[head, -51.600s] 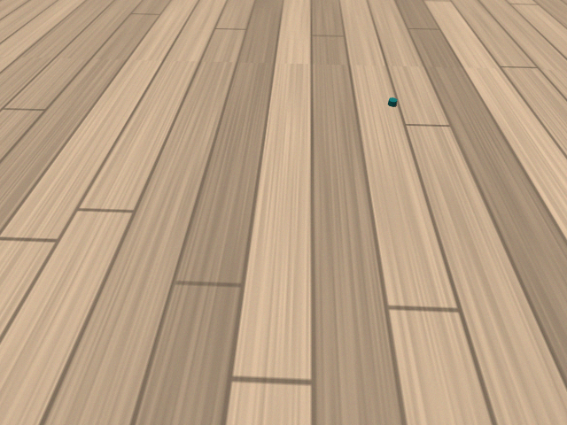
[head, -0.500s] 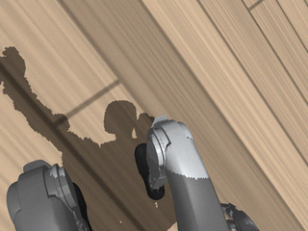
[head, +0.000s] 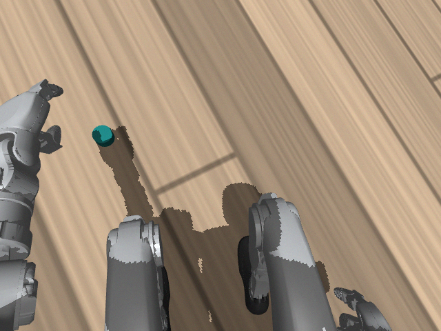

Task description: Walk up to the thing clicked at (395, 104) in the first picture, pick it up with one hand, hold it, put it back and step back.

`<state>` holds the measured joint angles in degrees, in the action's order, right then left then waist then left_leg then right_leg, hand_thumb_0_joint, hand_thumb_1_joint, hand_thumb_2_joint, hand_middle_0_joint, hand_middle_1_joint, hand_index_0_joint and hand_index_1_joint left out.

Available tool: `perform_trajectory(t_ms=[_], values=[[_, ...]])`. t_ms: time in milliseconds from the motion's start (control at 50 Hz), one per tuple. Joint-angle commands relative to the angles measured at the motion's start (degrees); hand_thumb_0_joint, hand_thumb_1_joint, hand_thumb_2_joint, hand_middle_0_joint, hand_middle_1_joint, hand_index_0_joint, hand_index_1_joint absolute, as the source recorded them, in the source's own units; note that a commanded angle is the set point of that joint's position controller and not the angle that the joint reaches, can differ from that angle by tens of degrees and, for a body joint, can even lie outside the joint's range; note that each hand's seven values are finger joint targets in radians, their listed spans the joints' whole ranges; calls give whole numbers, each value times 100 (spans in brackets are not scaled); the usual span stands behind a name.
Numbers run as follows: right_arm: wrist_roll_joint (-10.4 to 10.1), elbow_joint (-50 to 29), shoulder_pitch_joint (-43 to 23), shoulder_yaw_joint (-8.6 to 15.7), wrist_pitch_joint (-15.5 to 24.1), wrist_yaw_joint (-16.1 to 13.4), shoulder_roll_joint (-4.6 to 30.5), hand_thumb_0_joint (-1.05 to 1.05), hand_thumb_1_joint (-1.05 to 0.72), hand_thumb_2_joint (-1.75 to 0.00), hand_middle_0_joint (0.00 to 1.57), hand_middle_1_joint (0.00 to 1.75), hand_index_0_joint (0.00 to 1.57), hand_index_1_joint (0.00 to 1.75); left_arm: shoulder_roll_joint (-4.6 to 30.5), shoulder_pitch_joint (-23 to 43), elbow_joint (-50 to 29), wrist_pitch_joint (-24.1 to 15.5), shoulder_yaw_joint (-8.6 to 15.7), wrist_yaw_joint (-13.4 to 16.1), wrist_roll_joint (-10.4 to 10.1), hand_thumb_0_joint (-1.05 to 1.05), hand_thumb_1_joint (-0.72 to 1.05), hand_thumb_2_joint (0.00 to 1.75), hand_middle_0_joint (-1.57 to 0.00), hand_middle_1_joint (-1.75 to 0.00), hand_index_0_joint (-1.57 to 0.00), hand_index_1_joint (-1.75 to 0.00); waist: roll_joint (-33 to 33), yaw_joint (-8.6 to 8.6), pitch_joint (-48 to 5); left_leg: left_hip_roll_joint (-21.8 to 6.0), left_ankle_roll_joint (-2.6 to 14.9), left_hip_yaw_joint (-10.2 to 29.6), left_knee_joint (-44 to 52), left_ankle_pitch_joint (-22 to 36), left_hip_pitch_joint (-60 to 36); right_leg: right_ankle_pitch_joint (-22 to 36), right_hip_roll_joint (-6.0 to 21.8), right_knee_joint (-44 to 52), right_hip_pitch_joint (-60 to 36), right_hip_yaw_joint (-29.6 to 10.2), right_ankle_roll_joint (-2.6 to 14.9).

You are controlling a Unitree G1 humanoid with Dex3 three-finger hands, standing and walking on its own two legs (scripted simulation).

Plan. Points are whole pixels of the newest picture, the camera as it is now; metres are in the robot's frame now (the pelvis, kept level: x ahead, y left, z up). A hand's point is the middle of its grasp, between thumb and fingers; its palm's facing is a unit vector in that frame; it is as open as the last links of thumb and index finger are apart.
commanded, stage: home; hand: left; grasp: from above
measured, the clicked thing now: (103, 136) +0.57 +0.24 -0.39
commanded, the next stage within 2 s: none
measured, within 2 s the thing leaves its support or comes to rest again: neither
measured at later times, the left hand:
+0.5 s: hand (32, 211) +0.31 +0.20 +0.09, palm faces -0.01 -0.93 -0.36, open 7.4 cm
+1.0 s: hand out of the picture +0.23 +0.18 +0.26, palm faces +0.15 -0.96 -0.22, open 7.4 cm
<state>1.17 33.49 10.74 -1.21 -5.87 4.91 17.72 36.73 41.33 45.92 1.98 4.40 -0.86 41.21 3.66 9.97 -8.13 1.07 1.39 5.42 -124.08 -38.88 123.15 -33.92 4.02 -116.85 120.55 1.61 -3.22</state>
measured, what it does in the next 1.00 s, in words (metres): rises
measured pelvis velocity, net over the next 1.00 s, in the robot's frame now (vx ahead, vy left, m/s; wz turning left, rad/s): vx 0.08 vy -0.02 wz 0.09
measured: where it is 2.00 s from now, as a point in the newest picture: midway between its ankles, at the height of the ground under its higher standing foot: (207, 303)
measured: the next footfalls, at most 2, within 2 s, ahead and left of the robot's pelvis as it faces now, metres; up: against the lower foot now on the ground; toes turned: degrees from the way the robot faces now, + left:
none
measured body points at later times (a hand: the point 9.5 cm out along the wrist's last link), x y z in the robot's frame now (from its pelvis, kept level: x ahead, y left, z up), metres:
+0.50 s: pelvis +0.03 -0.02 +0.19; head +0.16 +0.01 +0.62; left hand +0.31 +0.24 +0.11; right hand +0.22 -0.25 +0.09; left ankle +0.07 +0.11 -0.37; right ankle +0.11 -0.15 -0.37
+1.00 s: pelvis +0.08 -0.02 +0.31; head +0.10 -0.02 +0.76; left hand +0.22 +0.23 +0.28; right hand +0.26 -0.25 +0.24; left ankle +0.07 +0.11 -0.37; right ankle +0.11 -0.15 -0.37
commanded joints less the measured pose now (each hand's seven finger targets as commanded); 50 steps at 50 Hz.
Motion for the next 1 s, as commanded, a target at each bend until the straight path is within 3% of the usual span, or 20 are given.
perform_trajectory(t_ms=[0,80,100,220,260,300,320,380,400,500,540,580,620,740,780,920,980], values=[[-94,-397,799,606,175,-135,1117,0,-90,-90,20,30,20,30,646,877,-1824,133,123,22,-894,0,92,101,-23,-39,-22,-39,979,32,-3904,-57,41,58,2484,626,-3522,719,-304,1546,-2617,419,490],[-181,-507,522,613,374,-275,952,0,-90,-90,20,30,20,30,324,316,-2313,318,137,105,-1528,0,90,91,-20,-31,-20,-31,698,-103,-3638,-88,30,73,3029,348,-3995,521,-284,2108,-3088,355,463],[-198,-556,453,605,419,-320,906,0,-90,-90,20,30,20,30,359,141,-2420,369,228,174,-1648,0,90,90,-20,-30,-20,-30,723,-179,-3646,-96,16,22,3138,375,-4141,506,-282,2242,-3278,323,463],[-271,-615,159,559,738,-581,717,0,-90,-90,20,30,20,30,-247,-711,-2925,726,180,424,-2426,0,90,91,-20,-30,-20,-30,635,-248,-3493,-104,-51,-68,3751,847,-5008,775,-253,2991,-4092,172,456],[-301,-642,40,508,835,-649,646,0,-90,-90,20,30,20,30,-510,-1465,-2772,901,168,484,-2707,0,90,90,-20,-30,-20,-30,343,-309,-3117,-102,-42,-51,4048,763,-5127,686,-259,3333,-4465,144,442],[-314,-653,-60,474,923,-726,584,0,-90,-90,20,30,20,30,-651,-1650,-3099,987,165,520,-3031,0,90,90,-20,-30,-20,-30,352,-302,-2929,-105,-40,-21,4345,651,-5308,622,-258,3637,-4740,85,423],[-328,-731,-108,445,967,-764,575,0,-90,-90,20,30,20,30,-633,-1963,-3183,1058,250,535,-3180,0,90,90,-20,-30,-20,-30,274,-389,-2946,-110,-40,-7,4498,634,-5507,601,-261,3786,-5005,67,417],[-336,-756,-180,402,1076,-860,485,0,-90,-90,20,30,20,30,-895,-2387,-3487,1237,213,551,-3547,0,90,90,-20,-30,-20,-30,175,-345,-2805,-137,-44,-17,4831,893,-5879,821,-279,4154,-5425,39,401],[-352,-807,-167,376,1118,-907,451,0,-90,-90,20,30,20,30,-875,-2531,-3753,1290,291,584,-3662,0,90,90,-20,-30,-20,-30,227,-450,-2838,-134,-50,-49,4990,956,-6091,862,-286,4329,-5692,25,406],[-362,-800,-125,227,1343,-1126,273,0,-90,-90,20,30,20,30,-1294,-3370,-4101,1526,306,668,-4139,0,90,90,-20,-30,-20,-30,40,-456,-2326,-144,-22,-71,5597,1071,-6593,1035,-315,5098,-6548,-24,370],[-366,-808,-85,202,1426,-1237,259,0,-90,-90,20,30,20,30,-1298,-3725,-4273,1605,407,673,-4233,0,90,90,-20,-30,-20,-30,50,-555,-2255,-148,-32,-107,5839,1151,-6918,1073,-322,5371,-6855,-35,376],[-341,-806,-45,178,1507,-1310,243,0,-90,-90,20,30,20,30,-1516,-4014,-4428,1661,269,640,-4321,0,90,90,-20,-30,-20,-30,79,-498,-2004,-168,-52,-83,6085,1236,-7188,1172,-335,5596,-7027,-10,361],[-333,-853,17,172,1578,-1378,247,0,-90,-90,20,30,20,30,-1532,-4397,-4657,1725,347,630,-4390,0,90,90,-20,-30,-20,-30,160,-597,-1908,-167,-81,-67,6352,1478,-7537,1361,-354,5795,-7295,34,368],[-276,-1025,190,159,1746,-1514,162,0,-90,-90,20,30,20,30,-1736,-5584,-5440,1912,174,563,-4463,0,90,90,-20,-30,-20,-30,155,-653,-1399,-119,-99,-238,6963,2104,-8207,1827,-430,6540,-8163,119,340],[-276,-1081,190,125,1796,-1541,131,0,-90,-90,20,30,20,30,-1791,-6005,-5535,1989,157,555,-4481,0,90,90,-20,-30,-20,-30,-125,-693,-1163,-97,-69,-249,7152,1971,-8263,1720,-433,6791,-8394,157,315],[-242,-1245,177,149,2009,-1640,102,0,-90,-90,20,30,20,30,-1878,-6767,-6269,2134,53,423,-4486,0,90,90,-20,-30,-20,-30,-250,-692,-699,-52,-24,-332,7496,2062,-8572,1721,-470,7232,-8663,245,301],[-215,-1261,144,181,2099,-1659,137,0,-90,-90,20,30,20,30,-1821,-6802,-6428,2143,74,348,-4457,0,90,90,-20,-30,-20,-30,-270,-703,-553,-49,-24,-354,7593,2066,-8650,1693,-473,7283,-8672,293,288]])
